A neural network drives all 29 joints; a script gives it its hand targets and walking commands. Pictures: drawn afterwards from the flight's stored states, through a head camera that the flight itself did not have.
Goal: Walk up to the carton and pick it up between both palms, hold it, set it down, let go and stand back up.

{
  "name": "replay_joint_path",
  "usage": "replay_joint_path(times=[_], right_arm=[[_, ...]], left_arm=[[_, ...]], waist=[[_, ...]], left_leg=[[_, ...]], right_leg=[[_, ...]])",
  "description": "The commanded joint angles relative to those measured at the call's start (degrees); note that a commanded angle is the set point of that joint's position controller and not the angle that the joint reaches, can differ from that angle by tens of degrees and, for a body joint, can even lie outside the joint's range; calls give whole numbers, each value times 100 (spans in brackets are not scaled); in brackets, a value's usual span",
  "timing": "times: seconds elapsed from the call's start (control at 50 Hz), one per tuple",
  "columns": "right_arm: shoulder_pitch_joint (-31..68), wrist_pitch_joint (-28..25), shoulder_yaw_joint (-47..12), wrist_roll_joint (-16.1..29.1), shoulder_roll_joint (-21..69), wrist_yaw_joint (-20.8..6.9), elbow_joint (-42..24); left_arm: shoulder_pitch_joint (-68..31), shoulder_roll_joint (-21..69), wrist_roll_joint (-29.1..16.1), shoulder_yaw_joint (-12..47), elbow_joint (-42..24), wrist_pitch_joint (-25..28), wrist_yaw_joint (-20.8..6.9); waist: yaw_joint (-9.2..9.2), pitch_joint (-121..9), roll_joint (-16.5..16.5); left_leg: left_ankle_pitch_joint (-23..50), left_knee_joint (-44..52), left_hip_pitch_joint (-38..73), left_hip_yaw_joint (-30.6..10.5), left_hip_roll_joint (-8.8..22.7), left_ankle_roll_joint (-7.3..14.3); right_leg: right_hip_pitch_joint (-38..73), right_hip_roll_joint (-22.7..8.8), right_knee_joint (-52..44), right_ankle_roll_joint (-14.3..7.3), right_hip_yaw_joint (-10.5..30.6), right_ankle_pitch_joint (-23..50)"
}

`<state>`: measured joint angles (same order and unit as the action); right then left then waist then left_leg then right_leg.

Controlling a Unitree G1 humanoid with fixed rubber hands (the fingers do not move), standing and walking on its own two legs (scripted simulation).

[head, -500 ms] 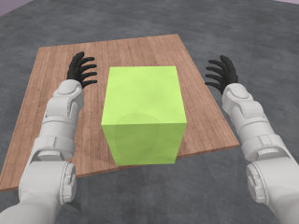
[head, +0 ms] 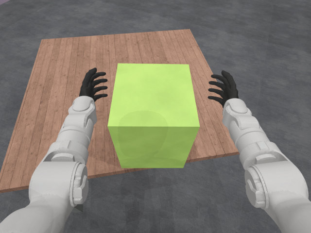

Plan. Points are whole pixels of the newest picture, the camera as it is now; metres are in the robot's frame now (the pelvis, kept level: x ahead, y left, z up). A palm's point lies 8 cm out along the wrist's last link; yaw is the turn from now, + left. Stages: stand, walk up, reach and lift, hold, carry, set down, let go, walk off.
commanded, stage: reach and lift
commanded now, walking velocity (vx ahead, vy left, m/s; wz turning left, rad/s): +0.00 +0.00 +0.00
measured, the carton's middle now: (153, 119) +0.42 +0.03 +0.00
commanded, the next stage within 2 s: none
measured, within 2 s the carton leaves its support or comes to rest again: neither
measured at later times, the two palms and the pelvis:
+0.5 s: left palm (100, 109) +0.43 +0.18 +0.03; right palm (224, 114) +0.42 -0.18 +0.03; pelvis -0.02 +0.01 -0.02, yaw +0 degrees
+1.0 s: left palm (107, 108) +0.43 +0.16 +0.03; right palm (206, 116) +0.42 -0.13 +0.02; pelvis -0.01 +0.01 -0.01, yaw +1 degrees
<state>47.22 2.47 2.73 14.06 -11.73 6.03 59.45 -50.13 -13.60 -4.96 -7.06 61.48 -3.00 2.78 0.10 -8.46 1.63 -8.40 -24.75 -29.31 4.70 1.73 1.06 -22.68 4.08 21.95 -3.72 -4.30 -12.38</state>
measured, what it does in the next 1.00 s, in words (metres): stands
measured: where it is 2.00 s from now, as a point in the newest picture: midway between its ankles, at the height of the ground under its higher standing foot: outside the picture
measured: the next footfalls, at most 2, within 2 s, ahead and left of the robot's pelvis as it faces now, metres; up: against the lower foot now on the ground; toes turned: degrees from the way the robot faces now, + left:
none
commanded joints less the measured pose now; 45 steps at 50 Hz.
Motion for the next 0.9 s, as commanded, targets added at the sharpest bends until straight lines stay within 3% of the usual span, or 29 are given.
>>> replay_joint_path(times=[0.0,0.12,0.28,0.36,0.48,0.64,0.76,0.8,0.84,0.88], right_arm=[[3224,-873,526,-454,-997,-16,-1447],[3215,-1288,533,-650,-848,9,-964],[3185,-1734,189,-334,-751,6,104],[3314,-1867,147,-213,-761,21,-56],[3405,-1811,159,-123,-833,-73,-215],[3421,-1823,385,-407,-680,-67,-159],[3468,-1925,867,-1189,212,-94,-124],[3435,-2052,1113,-1875,1107,-204,-259],[3425,-2241,1474,-2916,2551,-481,-345],[3293,-2449,1925,-3646,3302,-647,-218]], left_arm=[[-3461,-747,-25,-13,-1097,1121,104],[-3397,-707,-71,47,-181,1734,94],[-3221,-765,-45,43,1110,2205,39],[-3495,-761,-155,178,994,2375,59],[-3667,-602,-241,299,597,2352,155],[-3612,-323,-95,199,501,2348,179],[-3654,450,526,-253,367,2416,32],[-3666,1147,1033,-406,314,2413,-144],[-3578,2398,1701,-411,534,2401,-405],[-3243,3205,2243,-507,677,2410,-425]], waist=[[73,-4509,-644],[159,-4905,-420],[130,-4552,-105],[137,-4859,-250],[53,-5279,-590],[109,-5337,-522],[194,-5034,-360],[220,-4908,-400],[271,-4711,-527],[292,-4559,-640]], left_leg=[[2312,-682,2867,-533,26,-412],[2063,-925,2136,-605,50,-320],[1738,-1064,1248,-651,61,-198],[1704,-1114,1237,-606,45,-239],[1868,-1241,1700,-560,107,-337],[1956,-1384,1649,-584,118,-320],[2038,-1287,1552,-539,90,-271],[2065,-1169,1674,-478,53,-274],[1966,-1041,1889,-423,25,-343],[1991,-982,2145,-403,23,-383]], right_leg=[[-275,-283,153,572,247,2894],[-320,-386,555,604,320,3143],[-469,-458,839,655,382,2894],[-614,-442,897,648,362,2793],[-1219,-340,887,464,232,2166],[-1363,-339,950,453,258,2170],[-1005,-431,902,529,296,2526],[-707,-459,796,567,235,2789],[-521,-478,673,562,122,3027],[-431,-439,628,471,61,3106]])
